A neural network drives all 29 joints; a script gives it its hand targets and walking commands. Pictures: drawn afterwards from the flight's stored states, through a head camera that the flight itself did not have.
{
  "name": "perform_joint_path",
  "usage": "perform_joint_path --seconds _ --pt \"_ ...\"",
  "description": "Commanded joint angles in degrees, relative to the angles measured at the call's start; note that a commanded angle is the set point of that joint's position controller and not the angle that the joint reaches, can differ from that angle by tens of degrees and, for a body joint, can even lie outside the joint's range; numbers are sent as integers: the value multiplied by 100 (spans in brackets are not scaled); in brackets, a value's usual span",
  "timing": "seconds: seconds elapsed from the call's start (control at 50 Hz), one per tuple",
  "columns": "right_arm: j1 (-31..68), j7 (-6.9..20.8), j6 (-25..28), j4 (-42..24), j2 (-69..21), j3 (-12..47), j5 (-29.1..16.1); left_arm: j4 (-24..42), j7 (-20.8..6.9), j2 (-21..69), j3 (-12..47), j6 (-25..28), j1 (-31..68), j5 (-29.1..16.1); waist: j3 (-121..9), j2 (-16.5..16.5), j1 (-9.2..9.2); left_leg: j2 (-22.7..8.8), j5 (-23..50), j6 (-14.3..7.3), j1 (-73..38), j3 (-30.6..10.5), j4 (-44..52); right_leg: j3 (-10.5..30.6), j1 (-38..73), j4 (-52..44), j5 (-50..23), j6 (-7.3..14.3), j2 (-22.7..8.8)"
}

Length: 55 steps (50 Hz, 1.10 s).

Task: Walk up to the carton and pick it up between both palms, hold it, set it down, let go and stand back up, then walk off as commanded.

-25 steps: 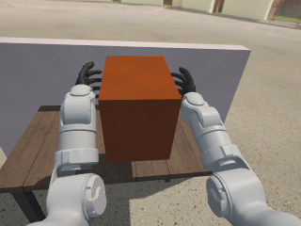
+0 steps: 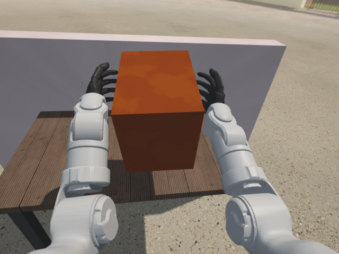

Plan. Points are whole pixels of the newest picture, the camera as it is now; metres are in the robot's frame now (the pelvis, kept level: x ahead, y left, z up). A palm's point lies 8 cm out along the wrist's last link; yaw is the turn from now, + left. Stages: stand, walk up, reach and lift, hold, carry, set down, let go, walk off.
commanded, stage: set down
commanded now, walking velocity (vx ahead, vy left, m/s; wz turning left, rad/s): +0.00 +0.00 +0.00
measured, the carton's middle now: (157, 110) +0.43 +0.00 +0.19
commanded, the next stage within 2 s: none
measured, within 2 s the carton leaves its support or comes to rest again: neither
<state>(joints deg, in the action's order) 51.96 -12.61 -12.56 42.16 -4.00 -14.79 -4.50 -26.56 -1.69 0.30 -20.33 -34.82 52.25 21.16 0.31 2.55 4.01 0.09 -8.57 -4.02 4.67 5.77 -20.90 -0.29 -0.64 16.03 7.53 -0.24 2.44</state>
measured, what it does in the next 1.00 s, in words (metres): stands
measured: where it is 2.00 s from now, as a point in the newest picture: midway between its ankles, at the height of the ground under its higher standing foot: outside the picture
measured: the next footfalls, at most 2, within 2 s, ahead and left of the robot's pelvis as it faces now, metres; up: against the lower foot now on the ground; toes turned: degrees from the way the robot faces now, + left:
none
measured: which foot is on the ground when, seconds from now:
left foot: down 0.00-1.00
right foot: down 0.00-1.00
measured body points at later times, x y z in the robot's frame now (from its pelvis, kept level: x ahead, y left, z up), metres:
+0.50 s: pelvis +0.01 +0.00 +0.00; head -0.02 +0.04 +0.45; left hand +0.43 +0.14 +0.23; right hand +0.41 -0.12 +0.20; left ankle +0.05 +0.07 -0.75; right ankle +0.03 -0.11 -0.75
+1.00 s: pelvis +0.03 +0.00 +0.00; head +0.02 +0.04 +0.45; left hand +0.46 +0.13 +0.19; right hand +0.43 -0.13 +0.16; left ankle +0.05 +0.07 -0.75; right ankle +0.03 -0.11 -0.75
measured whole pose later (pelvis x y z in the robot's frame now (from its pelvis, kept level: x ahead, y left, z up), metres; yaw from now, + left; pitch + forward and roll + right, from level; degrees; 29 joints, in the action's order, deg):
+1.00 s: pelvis +0.03 +0.00 +0.00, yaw +0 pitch -7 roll -2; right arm 43.3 -13.6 -0.6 42.2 -6.8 -16.1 -1.0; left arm -32.8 -2.7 1.3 -20.0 -25.8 51.1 21.3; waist 5.6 3.4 4.0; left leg 0.3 -10.3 -3.6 3.1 5.8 -20.1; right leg -0.4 2.2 12.7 7.9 -0.1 2.3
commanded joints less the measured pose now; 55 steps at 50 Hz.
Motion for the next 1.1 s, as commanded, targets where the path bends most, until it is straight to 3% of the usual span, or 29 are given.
perform_joint_path --seconds 0.0,0.04,0.06,0.08,0.14,0.18,0.2,0.22,0.24,0.3,0.32,0.36,0.4,0.5,0.54,0.58,0.72,0.74,0.76,0.78,0.84,0.86,0.92,1.08 --pt "4199 737 865 -1147 -2585 1913 238 104 -999 2677 1673 490 3277 -305 -1867 -119 -208 -74 373 234 -1000 -154 751 -579 1086 -200 -136 -145 -67" --pt "4411 692 1060 -1623 -2672 2305 13 375 -911 2876 1877 532 3086 -434 -2380 -175 -328 -70 1354 338 -1469 -131 451 -574 1185 -166 -709 -126 -54" --pt "4376 652 1137 -1814 -2657 2417 -18 510 -886 2940 2035 564 3018 -482 -2652 -180 -259 -71 1832 405 -1724 -182 265 -549 1218 -168 -1038 -120 -42" --pt "4512 600 1202 -2180 -2711 2555 -103 519 -875 3072 2097 552 2867 -547 -2904 -225 -301 -60 2136 461 -1852 -177 138 -529 1283 -151 -1315 -113 -22" --pt "4691 511 1396 -2727 -2902 2974 -303 822 -817 3350 2412 615 2780 -684 -3492 -115 -364 -56 2714 514 -2094 -257 -113 -490 1422 -77 -2006 -190 6" --pt "4637 481 1450 -2720 -2837 3086 -364 842 -798 3410 2458 576 2561 -617 -3338 -218 -400 -53 2941 548 -2201 -293 -154 -535 1305 -129 -2059 -193 25" --pt "4576 452 1434 -2756 -2798 3082 -368 773 -816 3409 2485 528 2501 -645 -3297 -166 -313 -47 2848 559 -2225 -312 -153 -563 1332 -178 -2036 -183 32" --pt "4510 438 1469 -2729 -2843 3117 -454 969 -807 3488 2614 539 2584 -655 -3200 -186 -304 -50 2895 562 -2208 -315 -166 -581 1312 -166 -2008 -193 60" --pt "4557 440 1468 -2736 -2782 3031 -393 766 -841 3403 2511 492 2384 -600 -3070 -194 -342 -41 2786 549 -2158 -339 -156 -551 1225 -214 -1953 -197 46" --pt "4368 433 1483 -2501 -2684 2821 -330 677 -869 3455 2553 484 2410 -593 -2796 -221 -209 -92 2460 532 -2095 -323 -72 -634 1080 -300 -1440 -176 66" --pt "4293 467 1449 -2268 -2670 2718 -254 550 -861 3368 2389 483 2478 -494 -2627 -248 -276 -85 2215 512 -1992 -309 -3 -647 1018 -329 -1182 -162 70" --pt "4128 527 1466 -2005 -2570 2459 -157 350 -878 3292 2267 508 2466 -401 -2253 -329 -226 -110 1881 503 -1975 -286 103 -697 803 -404 -636 -111 68" --pt "4096 596 1431 -1708 -2488 2173 102 -2 -924 3093 1979 527 2474 -265 -1784 -170 -263 -111 1087 369 -1682 -260 330 -709 686 -475 -183 -98 -1" --pt "3636 727 1387 -1255 -2264 1624 591 -510 -1031 2675 1429 634 2545 -71 -1286 -69 -277 -70 273 240 -1256 -124 592 -725 734 -449 161 -126 -84" --pt "3647 766 1402 -1198 -2290 1665 690 -412 -997 2581 1392 721 2645 -65 -1415 -117 -369 -67 437 241 -1296 -108 626 -713 798 -411 10 -152 -97" --pt "3579 785 1438 -1078 -2361 1623 739 -329 -961 2606 1507 852 2862 -160 -1689 -204 -280 -81 718 311 -1383 -89 539 -727 807 -354 -214 -168 -86" --pt "3943 825 1750 -1493 -2511 1827 749 -325 -772 2914 1814 1226 2905 -401 -2745 -344 -400 -123 1832 444 -1769 -108 232 -712 665 -261 -881 -159 -16" --pt "3691 804 1725 -1302 -2530 1813 817 -342 -764 2887 1783 1226 2853 -329 -2576 -214 -359 -119 1849 444 -1689 -120 225 -708 726 -265 -989 -178 -23" --pt "3638 800 1728 -1270 -2522 1915 772 -379 -761 2836 1700 1211 2674 -271 -2500 -216 -469 -94 1874 409 -1622 -105 268 -672 832 -265 -1156 -175 -44" --pt "3472 786 1668 -1117 -2459 1800 843 -460 -812 2753 1619 1207 2664 -260 -2327 -189 -384 -76 1813 418 -1530 -96 254 -684 855 -243 -1250 -183 -47" --pt "3489 755 1693 -1313 -2489 1883 806 -513 -863 2683 1454 1181 2426 -181 -2330 -79 -487 -44 1786 383 -1402 -84 293 -624 1058 -165 -1568 -230 -72" --pt "3470 754 1714 -1278 -2539 1919 851 -449 -856 2732 1473 1227 2495 -192 -2441 -82 -431 -62 1832 397 -1363 -74 257 -637 1071 -121 -1617 -254 -66" --pt "3443 775 1717 -1075 -2512 1674 915 -575 -863 2668 1360 1270 2550 -110 -2212 -206 -456 -65 1658 370 -1277 -92 336 -645 948 -162 -1504 -250 -91" --pt "3252 840 1741 -706 -2579 1326 1337 -979 -930 2495 934 1480 2649 76 -2011 -138 -499 -33 1132 310 -780 -2 489 -597 1070 -103 -1377 -255 -158"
